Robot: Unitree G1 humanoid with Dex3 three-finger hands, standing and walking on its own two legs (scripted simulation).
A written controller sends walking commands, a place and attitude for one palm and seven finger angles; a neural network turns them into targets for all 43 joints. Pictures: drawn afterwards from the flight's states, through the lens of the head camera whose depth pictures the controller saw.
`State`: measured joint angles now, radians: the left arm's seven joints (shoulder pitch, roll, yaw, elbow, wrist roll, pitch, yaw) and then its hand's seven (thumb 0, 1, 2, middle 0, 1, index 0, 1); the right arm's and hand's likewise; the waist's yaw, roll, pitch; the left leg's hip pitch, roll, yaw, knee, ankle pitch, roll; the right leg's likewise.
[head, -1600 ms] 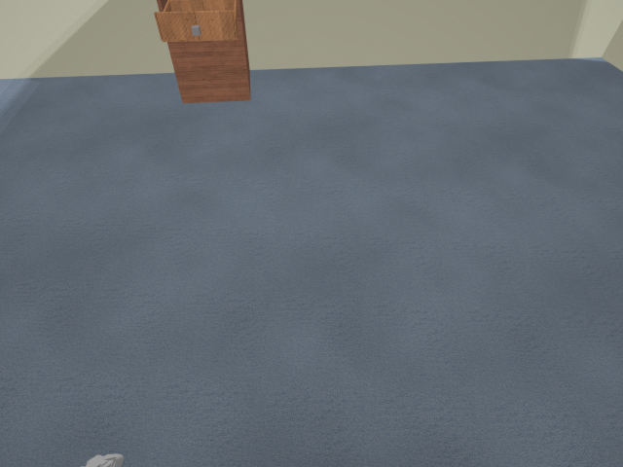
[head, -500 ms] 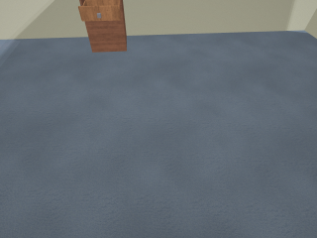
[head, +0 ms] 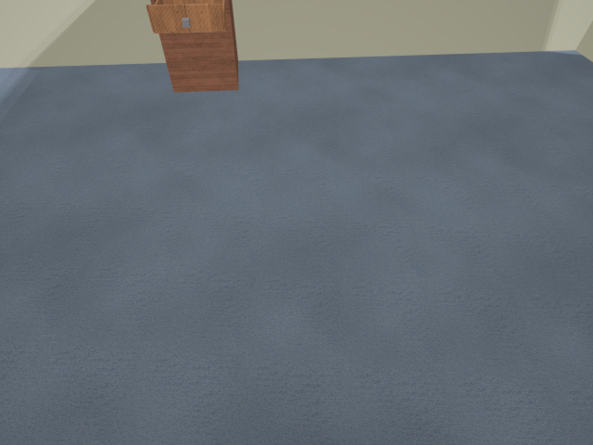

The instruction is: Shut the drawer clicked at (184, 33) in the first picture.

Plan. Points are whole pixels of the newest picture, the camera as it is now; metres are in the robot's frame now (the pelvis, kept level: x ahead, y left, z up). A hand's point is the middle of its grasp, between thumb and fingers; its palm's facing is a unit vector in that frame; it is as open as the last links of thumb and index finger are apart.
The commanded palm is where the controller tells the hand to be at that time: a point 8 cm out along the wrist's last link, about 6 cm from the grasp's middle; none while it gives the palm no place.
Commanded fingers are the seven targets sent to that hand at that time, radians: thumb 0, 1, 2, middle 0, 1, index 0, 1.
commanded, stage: look at it before walking up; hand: left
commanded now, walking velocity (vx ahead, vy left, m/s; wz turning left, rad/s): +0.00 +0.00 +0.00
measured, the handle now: (186, 21) +2.06 +0.70 -0.24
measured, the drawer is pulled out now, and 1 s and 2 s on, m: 0.23 0.23 0.23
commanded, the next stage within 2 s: walk to a spot facing it in 0.14 s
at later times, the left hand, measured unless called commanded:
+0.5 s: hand out of the picture +0.04 +0.22 -0.18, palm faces +0.08 -0.97 -0.22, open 7.4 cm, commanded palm none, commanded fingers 0.00 0.90 0.90 -0.20 -0.30 -0.20 -0.30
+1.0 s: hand (189, 350) +0.31 +0.22 -0.18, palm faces +0.16 -0.97 -0.20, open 7.3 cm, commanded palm none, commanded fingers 0.00 0.90 0.90 -0.20 -0.30 -0.20 -0.30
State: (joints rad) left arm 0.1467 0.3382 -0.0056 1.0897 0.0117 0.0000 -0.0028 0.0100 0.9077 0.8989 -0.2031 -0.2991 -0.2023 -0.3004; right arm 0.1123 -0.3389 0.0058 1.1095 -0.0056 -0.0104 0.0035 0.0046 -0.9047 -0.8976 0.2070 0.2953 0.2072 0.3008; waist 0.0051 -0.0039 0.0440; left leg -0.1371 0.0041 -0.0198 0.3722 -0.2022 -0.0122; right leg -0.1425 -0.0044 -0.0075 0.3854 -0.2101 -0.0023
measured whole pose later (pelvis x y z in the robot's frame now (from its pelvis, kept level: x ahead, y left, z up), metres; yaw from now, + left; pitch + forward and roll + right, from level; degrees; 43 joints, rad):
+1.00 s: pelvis +0.23 +0.02 -0.03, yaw +12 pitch +0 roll +1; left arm 0.13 0.17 0.06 0.99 0.03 -0.05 -0.02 0.01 0.92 0.90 -0.20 -0.30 -0.20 -0.30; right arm 0.50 -0.09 -0.03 1.19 -0.02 -0.07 -0.02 0.00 -0.90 -0.90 0.21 0.30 0.21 0.30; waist -0.06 0.01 0.07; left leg 0.02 0.00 -0.01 0.53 -0.50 0.01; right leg -0.44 -0.07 -0.12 0.60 -0.15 -0.02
